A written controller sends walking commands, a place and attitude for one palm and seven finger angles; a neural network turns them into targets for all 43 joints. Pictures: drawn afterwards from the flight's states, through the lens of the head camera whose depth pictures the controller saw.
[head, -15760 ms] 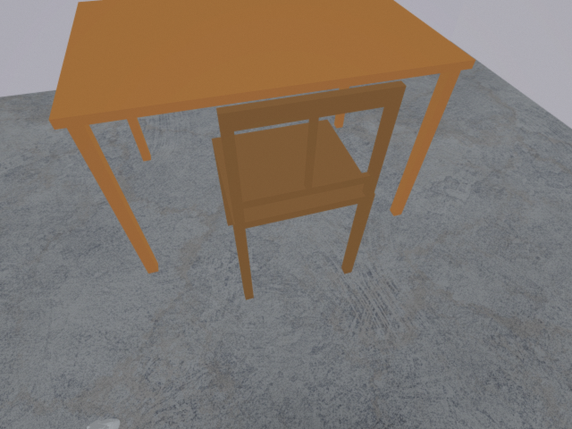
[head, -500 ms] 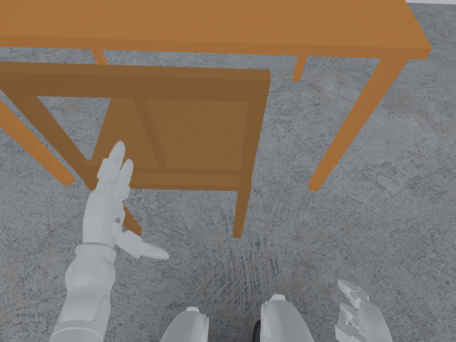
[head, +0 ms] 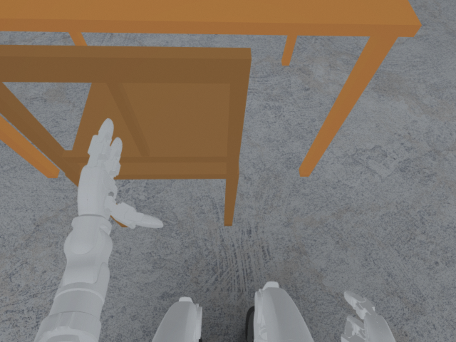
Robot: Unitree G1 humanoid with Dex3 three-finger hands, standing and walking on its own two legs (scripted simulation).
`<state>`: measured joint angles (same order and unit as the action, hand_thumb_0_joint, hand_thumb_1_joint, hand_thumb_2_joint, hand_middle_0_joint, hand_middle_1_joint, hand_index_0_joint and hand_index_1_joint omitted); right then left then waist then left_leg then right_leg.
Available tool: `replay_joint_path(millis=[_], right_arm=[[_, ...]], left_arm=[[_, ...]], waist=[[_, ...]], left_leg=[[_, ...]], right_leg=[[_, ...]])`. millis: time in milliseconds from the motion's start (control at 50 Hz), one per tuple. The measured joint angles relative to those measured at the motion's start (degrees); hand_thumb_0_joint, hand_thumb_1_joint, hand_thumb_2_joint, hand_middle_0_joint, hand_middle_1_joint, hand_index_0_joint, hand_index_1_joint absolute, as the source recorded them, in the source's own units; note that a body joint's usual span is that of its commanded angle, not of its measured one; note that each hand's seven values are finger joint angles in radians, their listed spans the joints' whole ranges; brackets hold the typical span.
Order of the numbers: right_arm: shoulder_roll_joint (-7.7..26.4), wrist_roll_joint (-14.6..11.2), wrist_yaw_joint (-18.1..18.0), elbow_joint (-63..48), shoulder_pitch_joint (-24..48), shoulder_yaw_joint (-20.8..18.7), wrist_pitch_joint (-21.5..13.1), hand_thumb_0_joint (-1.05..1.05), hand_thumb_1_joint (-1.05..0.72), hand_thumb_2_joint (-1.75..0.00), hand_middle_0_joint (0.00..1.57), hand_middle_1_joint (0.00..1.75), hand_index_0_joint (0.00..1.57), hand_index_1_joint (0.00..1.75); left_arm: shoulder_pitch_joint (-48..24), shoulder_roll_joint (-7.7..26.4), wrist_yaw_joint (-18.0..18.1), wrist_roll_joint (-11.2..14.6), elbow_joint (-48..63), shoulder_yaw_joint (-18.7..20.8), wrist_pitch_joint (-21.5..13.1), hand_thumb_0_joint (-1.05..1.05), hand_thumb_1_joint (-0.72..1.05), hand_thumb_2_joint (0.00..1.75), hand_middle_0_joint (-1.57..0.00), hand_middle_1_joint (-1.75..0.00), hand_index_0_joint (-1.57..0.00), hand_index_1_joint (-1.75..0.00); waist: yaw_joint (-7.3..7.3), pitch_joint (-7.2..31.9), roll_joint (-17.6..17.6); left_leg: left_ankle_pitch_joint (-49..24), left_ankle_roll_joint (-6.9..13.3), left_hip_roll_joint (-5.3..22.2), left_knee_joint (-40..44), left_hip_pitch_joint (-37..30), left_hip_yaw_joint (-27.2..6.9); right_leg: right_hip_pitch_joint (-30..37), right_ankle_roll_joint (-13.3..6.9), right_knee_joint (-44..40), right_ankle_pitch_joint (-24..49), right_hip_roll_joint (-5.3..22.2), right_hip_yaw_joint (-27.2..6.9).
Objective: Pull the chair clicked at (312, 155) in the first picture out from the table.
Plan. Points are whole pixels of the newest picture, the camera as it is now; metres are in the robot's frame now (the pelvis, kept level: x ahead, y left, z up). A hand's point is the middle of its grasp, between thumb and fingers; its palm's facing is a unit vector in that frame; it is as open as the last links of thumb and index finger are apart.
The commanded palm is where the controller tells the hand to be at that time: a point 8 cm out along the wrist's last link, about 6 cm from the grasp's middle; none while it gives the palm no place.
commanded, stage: aim the fingers beside a spindle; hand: left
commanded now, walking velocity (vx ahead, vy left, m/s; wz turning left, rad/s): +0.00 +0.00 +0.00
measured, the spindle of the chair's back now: (132, 122) +0.51 +0.19 +0.01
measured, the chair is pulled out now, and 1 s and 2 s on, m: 0.00 0.00 0.00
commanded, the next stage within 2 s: push the fingers through the gap in 0.50 s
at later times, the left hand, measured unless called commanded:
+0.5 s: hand (129, 185) +0.37 +0.17 +0.02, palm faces +0.01 -1.00 -0.03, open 16.9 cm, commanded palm +0.34 +0.23 +0.02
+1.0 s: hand (135, 162) +0.42 +0.17 +0.02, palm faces +0.00 -1.00 -0.03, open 16.9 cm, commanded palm +0.39 +0.22 +0.02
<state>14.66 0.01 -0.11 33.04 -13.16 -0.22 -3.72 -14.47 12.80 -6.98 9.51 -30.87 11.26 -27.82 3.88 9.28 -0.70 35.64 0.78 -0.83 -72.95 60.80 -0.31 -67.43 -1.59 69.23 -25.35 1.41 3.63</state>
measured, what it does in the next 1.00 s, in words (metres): stands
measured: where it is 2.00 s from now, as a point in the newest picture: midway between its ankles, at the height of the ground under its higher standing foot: outside the picture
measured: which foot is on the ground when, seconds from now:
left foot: down 0.00-1.00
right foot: down 0.00-1.00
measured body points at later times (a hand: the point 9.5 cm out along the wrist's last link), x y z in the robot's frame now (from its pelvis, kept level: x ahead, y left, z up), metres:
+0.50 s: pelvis +0.00 +0.01 +0.00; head +0.12 +0.01 +0.43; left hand +0.37 +0.23 +0.02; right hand +0.14 -0.25 -0.11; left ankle -0.01 +0.11 -0.62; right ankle +0.07 -0.11 -0.62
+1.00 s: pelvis +0.00 +0.01 +0.00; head +0.14 +0.02 +0.43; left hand +0.41 +0.22 +0.02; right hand +0.11 -0.24 -0.12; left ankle -0.01 +0.11 -0.62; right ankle +0.07 -0.11 -0.62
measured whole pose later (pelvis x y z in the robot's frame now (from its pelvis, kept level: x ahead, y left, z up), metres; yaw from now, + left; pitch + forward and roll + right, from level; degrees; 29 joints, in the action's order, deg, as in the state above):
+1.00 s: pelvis +0.00 +0.01 +0.00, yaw -1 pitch +25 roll -2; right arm 14.2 0.3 0.2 33.8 -13.8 0.3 -2.0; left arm -24.1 14.4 -6.9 8.4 -38.5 12.5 -27.5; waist 5.1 9.1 -1.2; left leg 36.0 1.9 -1.1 -73.5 62.3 0.0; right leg -68.4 -0.4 68.7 -25.1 1.5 3.2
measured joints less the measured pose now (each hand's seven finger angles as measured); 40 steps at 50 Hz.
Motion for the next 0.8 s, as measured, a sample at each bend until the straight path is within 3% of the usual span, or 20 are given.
replay_joint_path(millis=[400, 680, 800], right_arm=[[0.14, -0.26, -0.24, 0.27, 0.04, 0.04, -0.24, 0.01, -0.91, -0.90, 0.20, 0.30, 0.20, 0.30], [-0.27, -0.03, 0.19, -0.42, 0.38, 0.21, 0.39, 0.00, -0.91, -0.90, 0.20, 0.30, 0.20, 0.30], [-0.41, 0.17, 0.01, 0.31, 0.38, 0.65, 0.59, 0.00, -0.91, -0.90, 0.20, 0.30, 0.20, 0.30]], left_arm=[[-0.01, 0.49, -2.41, 1.28, -1.34, 1.02, -1.64, -0.01, -0.50, 0.30, -0.06, -0.08, -0.06, -0.08], [-0.32, -0.12, -0.87, 0.41, -0.48, -0.17, -0.86, -0.01, -0.50, 0.30, -0.06, -0.08, -0.06, -0.08], [-4.55, 0.31, 0.11, -0.74, -3.93, -0.37, -0.57, -0.01, -0.50, 0.30, -0.06, -0.08, -0.06, -0.08]], waist=[[-0.16, -0.01, 0.09], [-0.23, 0.06, -0.20], [-0.06, -0.10, -0.22]], left_leg=[[-0.24, 0.16, 0.01, 0.40, -0.16, -0.09], [0.17, 0.86, -0.28, 0.06, 0.04, 0.27], [0.34, 1.01, -0.55, -0.67, 0.89, -0.02]], right_leg=[[0.36, 0.17, -0.71, 0.35, -0.04, 0.06], [0.31, 0.94, -0.72, 0.19, 0.18, -0.34], [-0.27, 1.09, -0.20, -0.03, 0.49, -0.08]])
